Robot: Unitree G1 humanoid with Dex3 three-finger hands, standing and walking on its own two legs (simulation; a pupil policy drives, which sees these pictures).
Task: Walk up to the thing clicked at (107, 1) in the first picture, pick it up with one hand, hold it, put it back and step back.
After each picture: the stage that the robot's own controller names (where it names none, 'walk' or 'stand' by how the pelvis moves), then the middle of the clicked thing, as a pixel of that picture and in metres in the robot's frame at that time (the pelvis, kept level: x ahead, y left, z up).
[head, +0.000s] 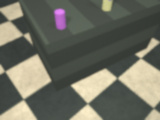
stand; out of the picture +1.14 -0.15 -0.04
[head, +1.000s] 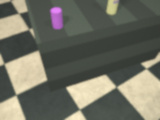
sink last; out of the picture +1.04 -0.14 -0.01
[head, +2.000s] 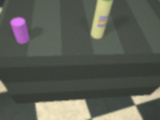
rise first; (101, 16) +0.73 -0.04 +0.00
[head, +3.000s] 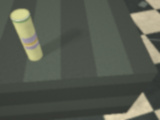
rise first; (28, 37) +0.55 +0.27 +0.00
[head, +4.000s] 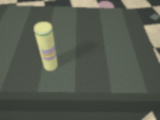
stand; (47, 48) +0.52 +0.20 -0.03
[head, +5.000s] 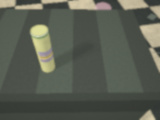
stand; (44, 51) +0.53 +0.21 -0.04
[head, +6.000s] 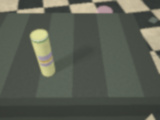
stand; (44, 55) +0.52 +0.21 -0.04
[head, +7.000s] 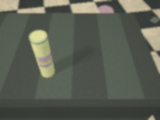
stand; (43, 56) +0.51 +0.21 -0.04
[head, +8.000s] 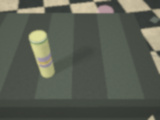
stand; (43, 56) +0.50 +0.21 -0.04
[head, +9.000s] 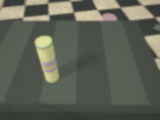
rise first; (48, 61) +0.50 +0.21 -0.04
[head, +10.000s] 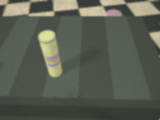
go down; (51, 55) +0.52 +0.20 -0.04
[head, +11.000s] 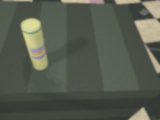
go down; (36, 47) +0.52 +0.20 -0.02
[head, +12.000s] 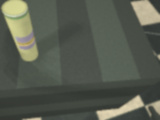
go down; (23, 35) +0.51 +0.20 +0.02
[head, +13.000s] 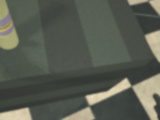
close in; out of the picture +0.52 +0.21 +0.05
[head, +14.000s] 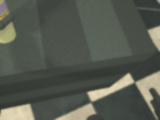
close; out of the picture +0.55 +0.20 +0.07
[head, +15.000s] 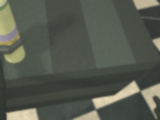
lift; (5, 32) +0.48 +0.21 +0.05
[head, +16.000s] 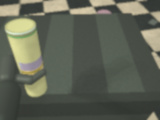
lift; (30, 62) +0.33 +0.18 +0.15
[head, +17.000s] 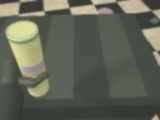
hold; (32, 64) +0.32 +0.17 +0.15
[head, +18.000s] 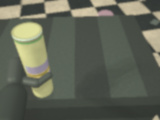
hold; (36, 65) +0.33 +0.16 +0.14
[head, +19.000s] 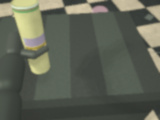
crouch; (34, 40) +0.42 +0.16 +0.16
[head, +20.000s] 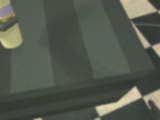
lower; (0, 11) +0.52 +0.20 +0.13
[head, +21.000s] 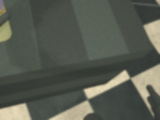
lower; out of the picture +0.55 +0.19 +0.07
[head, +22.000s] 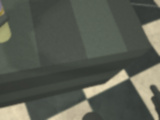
lower; out of the picture +0.54 +0.20 +0.07
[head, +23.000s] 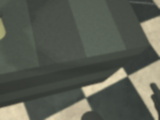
lower; out of the picture +0.55 +0.21 +0.07
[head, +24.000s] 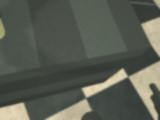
lower; out of the picture +0.55 +0.21 +0.07
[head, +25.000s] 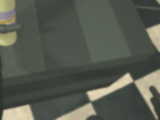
open; (2, 11) +0.54 +0.18 +0.07
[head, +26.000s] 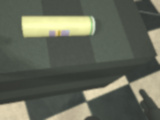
sink last; (59, 26) +0.53 +0.03 -0.03
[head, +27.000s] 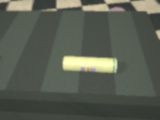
sink last; (89, 64) +0.52 +0.03 -0.08
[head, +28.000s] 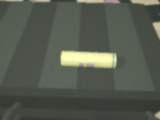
stand; (88, 59) +0.52 +0.02 -0.08
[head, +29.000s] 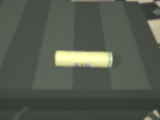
stand; (83, 59) +0.51 +0.03 -0.07
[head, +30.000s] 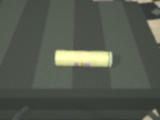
stand; (83, 58) +0.51 +0.03 -0.06
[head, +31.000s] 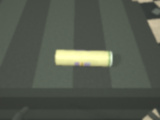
stand; (83, 58) +0.51 +0.03 -0.06
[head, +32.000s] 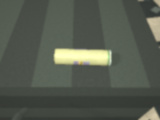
stand; (82, 57) +0.51 +0.02 -0.07
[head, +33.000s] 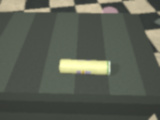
stand; (84, 67) +0.52 +0.02 -0.13
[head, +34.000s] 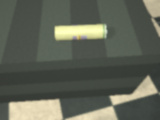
walk; (80, 32) +0.63 +0.04 -0.10
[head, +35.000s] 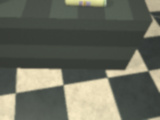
walk; (85, 0) +0.94 +0.03 -0.10
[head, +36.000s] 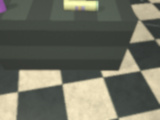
stand; (80, 5) +1.08 +0.06 -0.12
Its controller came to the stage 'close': yes
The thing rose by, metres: 0.20
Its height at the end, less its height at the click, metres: -0.09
